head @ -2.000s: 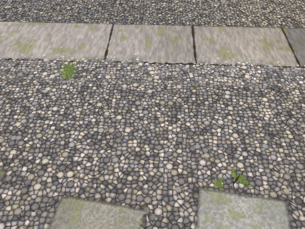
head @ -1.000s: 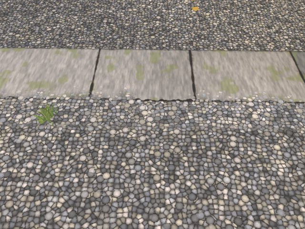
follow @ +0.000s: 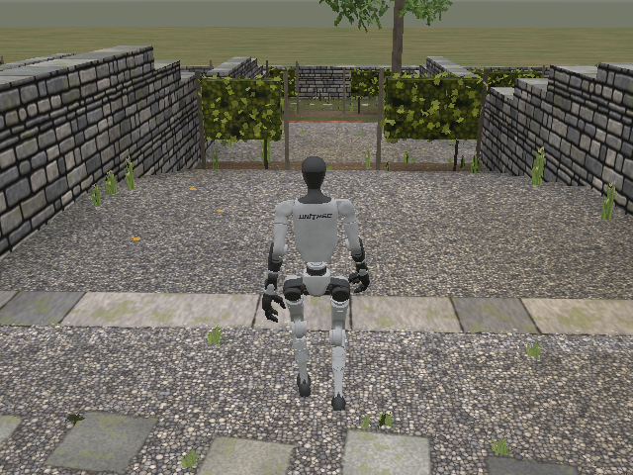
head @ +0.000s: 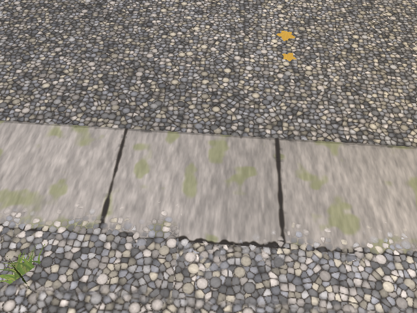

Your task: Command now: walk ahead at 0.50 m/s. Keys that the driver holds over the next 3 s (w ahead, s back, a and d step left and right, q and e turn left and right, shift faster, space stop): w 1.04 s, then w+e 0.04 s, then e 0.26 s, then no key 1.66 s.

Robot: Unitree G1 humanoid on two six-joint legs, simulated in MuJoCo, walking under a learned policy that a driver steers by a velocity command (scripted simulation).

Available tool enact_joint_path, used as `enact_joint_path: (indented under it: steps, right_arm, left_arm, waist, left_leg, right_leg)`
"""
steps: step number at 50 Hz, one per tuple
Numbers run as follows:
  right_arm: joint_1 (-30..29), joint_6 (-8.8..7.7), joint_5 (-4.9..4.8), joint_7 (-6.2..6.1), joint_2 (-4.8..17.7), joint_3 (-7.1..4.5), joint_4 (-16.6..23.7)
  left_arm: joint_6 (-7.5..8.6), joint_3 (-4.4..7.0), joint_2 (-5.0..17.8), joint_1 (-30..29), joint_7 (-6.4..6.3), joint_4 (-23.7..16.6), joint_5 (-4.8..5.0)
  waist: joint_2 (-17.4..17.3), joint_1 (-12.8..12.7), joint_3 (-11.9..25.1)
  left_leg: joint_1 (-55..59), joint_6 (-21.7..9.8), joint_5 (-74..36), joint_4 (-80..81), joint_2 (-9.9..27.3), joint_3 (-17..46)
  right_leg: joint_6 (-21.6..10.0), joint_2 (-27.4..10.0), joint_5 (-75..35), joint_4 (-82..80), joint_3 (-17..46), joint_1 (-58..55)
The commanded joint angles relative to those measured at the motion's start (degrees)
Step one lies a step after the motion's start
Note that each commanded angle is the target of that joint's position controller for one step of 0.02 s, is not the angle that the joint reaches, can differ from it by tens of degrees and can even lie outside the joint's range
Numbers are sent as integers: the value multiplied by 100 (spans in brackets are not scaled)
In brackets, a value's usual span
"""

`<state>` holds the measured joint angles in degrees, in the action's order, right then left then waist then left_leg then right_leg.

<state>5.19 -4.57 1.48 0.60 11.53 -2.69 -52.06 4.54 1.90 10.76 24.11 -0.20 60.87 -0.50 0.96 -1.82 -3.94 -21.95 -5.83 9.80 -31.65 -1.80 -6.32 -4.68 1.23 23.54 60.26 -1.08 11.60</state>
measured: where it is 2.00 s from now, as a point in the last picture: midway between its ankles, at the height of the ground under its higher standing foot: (213, 226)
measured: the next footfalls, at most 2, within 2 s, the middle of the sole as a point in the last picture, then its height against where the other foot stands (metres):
right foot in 0.48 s outside the picture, level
left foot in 1.04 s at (195, 235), level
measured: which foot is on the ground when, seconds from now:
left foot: down 0.00-0.50, up 0.52-1.00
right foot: up 0.00-0.46, down 0.48-1.00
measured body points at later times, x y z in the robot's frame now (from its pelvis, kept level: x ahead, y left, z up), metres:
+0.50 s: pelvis +0.27 -0.02 +0.00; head +0.30 -0.03 +0.44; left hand +0.46 +0.19 -0.11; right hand +0.17 -0.25 -0.15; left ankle +0.09 +0.06 -0.72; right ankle +0.38 -0.10 -0.73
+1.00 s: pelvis +0.52 -0.02 +0.01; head +0.56 -0.01 +0.45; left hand +0.43 +0.21 -0.14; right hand +0.72 -0.23 -0.11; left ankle +0.67 +0.08 -0.71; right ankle +0.38 -0.10 -0.73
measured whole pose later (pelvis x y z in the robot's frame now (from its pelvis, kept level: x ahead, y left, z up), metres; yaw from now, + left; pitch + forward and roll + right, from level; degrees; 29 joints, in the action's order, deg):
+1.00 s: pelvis +0.52 -0.02 +0.01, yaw +0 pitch +1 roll -2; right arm 0.3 -2.7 1.3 1.5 10.3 -1.9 -50.6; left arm 5.4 2.0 9.8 27.3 -0.8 62.2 -1.5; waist -1.1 -3.9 -3.0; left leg -30.3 -4.3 5.5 -33.2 2.6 -4.4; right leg -2.8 4.0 19.1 11.3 -4.8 -7.1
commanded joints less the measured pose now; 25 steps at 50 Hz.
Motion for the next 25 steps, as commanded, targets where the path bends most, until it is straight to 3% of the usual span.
enact_joint_path:
  steps: [1, 2, 3, 5, 8, 14, 17, 20, 22, 23, 24, 25]
  right_arm:
    - [907, -17, -85, 4, 518, -141, -159]
    - [890, -49, -106, -16, 313, -72, -242]
    - [1013, -92, -92, -32, 308, -59, -319]
    - [1354, -175, -102, -46, 403, -68, -477]
    - [1680, -187, -94, -54, 532, -70, -582]
    - [2334, -172, -89, -81, 503, -9, -756]
    - [2624, -150, -45, -124, 514, -3, -876]
    - [2648, -121, 9, -181, 590, -30, -951]
    - [2440, -112, 19, -202, 677, -56, -942]
    - [2351, -95, 4, -192, 717, -66, -944]
    - [2261, -92, -40, -177, 673, -44, -891]
    - [2394, -106, -191, -129, 323, 56, -657]
  left_arm:
    - [67, 142, 495, -221, 46, -455, -55]
    - [-18, 134, 389, -133, 73, -437, -140]
    - [-94, 114, 259, 18, 110, -385, -178]
    - [-182, 126, 244, -148, 148, -451, -193]
    - [-240, 142, 342, -921, 176, -725, -165]
    - [-216, 55, 258, -2210, 192, -1142, -73]
    - [-187, 41, 298, -2640, 180, -1296, -72]
    - [-121, 66, 376, -2769, 169, -1413, -73]
    - [-61, 124, 459, -2232, 120, -1274, -71]
    - [-18, 187, 537, -1493, 76, -1027, -82]
    - [43, 286, 742, -467, 19, -692, -161]
    - [78, 436, 1321, 467, -46, -554, -318]
  waist:
    - [-258, 271, 245]
    - [-308, 78, 115]
    - [-461, 7, 150]
    - [-390, -47, 93]
    - [-364, 46, -98]
    - [-433, 390, -214]
    - [-462, 521, -275]
    - [-473, 461, -303]
    - [-535, 165, -38]
    - [-477, -147, 329]
    - [-315, -546, 886]
    - [458, -714, 1699]
  left_leg:
    - [1732, -833, 370, 2116, 1824, 2449]
    - [1299, -609, 83, 2255, 1544, 1996]
    - [1110, -619, -222, 2304, 1500, 1803]
    - [1084, -659, -799, 2382, 1382, 1509]
    - [1288, -631, -1022, 2563, 1261, 1241]
    - [1894, -498, -1749, 2524, 1160, 926]
    - [2473, -558, -2130, 2346, 1308, 909]
    - [2957, -564, -2836, 1990, 1505, 905]
    - [2932, -428, -4250, 1284, 1476, 744]
    - [2824, -344, -4727, 446, 1350, 626]
    - [2118, -225, -4118, -727, 1123, 450]
    - [497, -25, -1833, -2678, 652, 156]
  right_leg:
    - [-91, -534, -608, 964, 342, 2237]
    - [-37, -641, -752, 689, 328, 1919]
    - [25, -648, -788, 563, 273, 1690]
    - [122, -675, -973, 386, 169, 1815]
    - [260, -795, -1588, -223, 34, 2430]
    - [326, -627, -2413, -1878, -242, 2547]
    - [225, -509, -2308, -2333, -315, 2618]
    - [24, -395, -1796, -2673, -333, 2494]
    - [-182, -95, -1363, -2945, -475, 1566]
    - [-307, 107, -1420, -3237, -569, 690]
    - [-499, -85, -1634, -3403, -332, -732]
    - [-959, -1625, -1087, -3527, 1549, -2449]
Over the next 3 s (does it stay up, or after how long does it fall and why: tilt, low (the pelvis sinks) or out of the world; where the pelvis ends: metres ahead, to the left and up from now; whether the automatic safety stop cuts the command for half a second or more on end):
stays up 0.77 0.03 0.02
